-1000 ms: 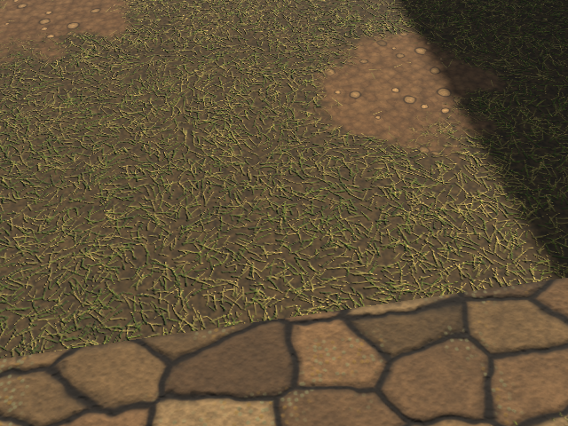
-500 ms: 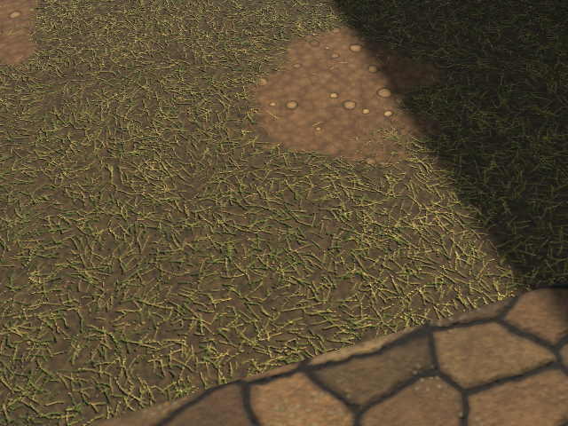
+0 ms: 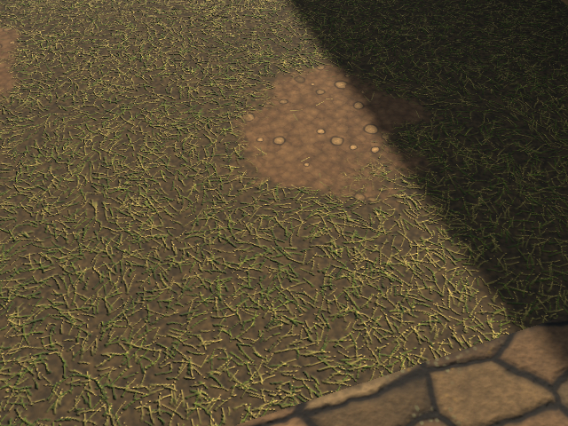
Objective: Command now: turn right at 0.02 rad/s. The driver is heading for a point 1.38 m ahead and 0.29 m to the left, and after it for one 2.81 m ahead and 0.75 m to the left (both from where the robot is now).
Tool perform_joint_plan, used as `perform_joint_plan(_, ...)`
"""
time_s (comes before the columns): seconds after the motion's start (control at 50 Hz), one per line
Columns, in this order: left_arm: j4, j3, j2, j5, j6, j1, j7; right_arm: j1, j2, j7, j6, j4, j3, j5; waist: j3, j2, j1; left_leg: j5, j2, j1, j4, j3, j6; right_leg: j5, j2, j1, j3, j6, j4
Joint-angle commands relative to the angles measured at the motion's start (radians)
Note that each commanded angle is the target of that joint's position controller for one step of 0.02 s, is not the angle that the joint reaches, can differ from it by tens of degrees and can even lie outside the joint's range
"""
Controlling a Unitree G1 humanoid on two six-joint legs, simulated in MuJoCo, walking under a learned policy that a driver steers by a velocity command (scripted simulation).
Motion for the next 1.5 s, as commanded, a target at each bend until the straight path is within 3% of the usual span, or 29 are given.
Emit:
perform_joint_plan(0.02,-0.031,0.021,0.096,-0.001,-0.012,0.006,0.006,-0.009,-0.118,-0.004,-0.006,-0.027,-0.025,0.001,-0.060,-0.013,-0.006,0.260,0.048,0.090,-0.060,-0.047,0.038,0.285,-0.072,-0.027,0.061,-0.025,-0.090)
perform_joint_plan(0.52,0.143,0.005,0.077,-0.004,-0.021,0.036,0.016,0.057,-0.096,-0.021,0.006,0.125,-0.014,0.000,0.005,-0.009,-0.006,0.151,0.019,0.086,-0.123,-0.028,0.028,0.173,-0.063,-0.031,0.033,-0.014,-0.161)
perform_joint_plan(1.1,0.224,-0.019,0.041,-0.008,-0.020,0.121,0.021,0.156,-0.053,-0.023,0.007,0.164,0.006,0.003,0.026,-0.003,-0.001,0.129,0.008,0.063,-0.135,-0.027,0.038,0.155,-0.053,-0.047,0.006,-0.003,-0.166)
perform_joint_plan(1.12,0.236,-0.022,0.029,-0.007,-0.019,0.142,0.022,0.175,-0.041,-0.023,0.008,0.175,0.009,0.002,0.003,-0.004,0.000,0.028,-0.003,0.072,-0.139,-0.017,0.040,0.057,-0.044,-0.038,-0.004,-0.005,-0.172)
perform_joint_plan(1.16,0.231,-0.012,0.056,-0.019,-0.017,0.144,0.027,0.180,-0.065,-0.028,0.011,0.172,0.000,0.014,0.050,-0.006,0.001,-0.304,-0.026,0.014,-0.116,-0.009,0.067,-0.268,-0.025,-0.099,-0.010,-0.037,-0.151)
perform_joint_plan(1.18,0.220,-0.010,0.061,-0.022,-0.022,0.142,0.029,0.177,-0.071,-0.028,0.005,0.164,-0.002,0.017,0.090,-0.001,0.003,-0.412,-0.014,-0.032,-0.120,-0.032,0.085,-0.373,-0.037,-0.140,0.007,-0.056,-0.151)
perform_joint_plan(1.22,0.208,-0.011,0.053,-0.031,-0.047,0.151,0.024,0.184,-0.061,-0.022,-0.021,0.151,-0.002,0.025,0.127,-0.003,0.002,-0.429,0.020,-0.062,-0.117,-0.082,0.114,-0.394,-0.077,-0.173,0.054,-0.084,-0.149)
perform_joint_plan(1.38,0.182,-0.008,0.044,-0.049,-0.120,0.212,-0.004,0.236,-0.050,0.017,-0.105,0.114,-0.003,0.040,0.107,-0.021,0.003,-0.285,0.033,-0.089,-0.043,-0.142,0.175,-0.263,-0.111,-0.122,0.134,-0.145,-0.086)
perform_joint_plan(1.42,0.169,-0.008,0.043,-0.051,-0.140,0.222,-0.011,0.305,-0.060,0.026,-0.128,0.114,-0.006,0.043,0.079,-0.009,-0.015,-0.113,0.035,-0.044,0.017,-0.175,0.197,-0.057,-0.093,-0.155,0.117,-0.146,0.044)
perform_joint_plan(1.44,0.151,-0.012,0.021,-0.045,-0.152,0.194,-0.019,0.389,-0.089,0.030,-0.139,0.135,-0.018,0.043,0.035,0.048,-0.044,0.053,0.065,0.093,0.026,-0.245,0.225,0.139,-0.047,-0.260,0.048,-0.114,0.193)
perform_joint_plan(1.46,0.105,-0.020,0.005,-0.032,-0.166,0.072,-0.032,0.578,-0.151,0.034,-0.142,0.180,-0.041,0.033,-0.040,0.149,-0.142,0.172,0.168,0.405,-0.089,-0.448,0.312,0.352,0.022,-0.528,-0.058,-0.048,0.471)
perform_joint_plan(1.48,0.066,-0.020,0.025,-0.032,-0.174,-0.026,-0.036,0.672,-0.164,0.035,-0.131,0.201,-0.041,0.015,-0.066,0.275,-0.199,0.282,0.369,0.563,-0.226,-0.720,0.399,-0.155,0.025,-0.772,-0.047,-0.031,0.752)
perform_joint_plan(1.5,0.019,-0.015,0.055,-0.044,-0.175,-0.123,-0.042,0.593,-0.121,0.027,-0.124,0.183,-0.019,0.011,0.013,0.183,-0.158,0.273,0.401,0.574,-0.196,-0.729,0.387,-0.281,-0.051,-0.943,0.009,-0.051,0.888)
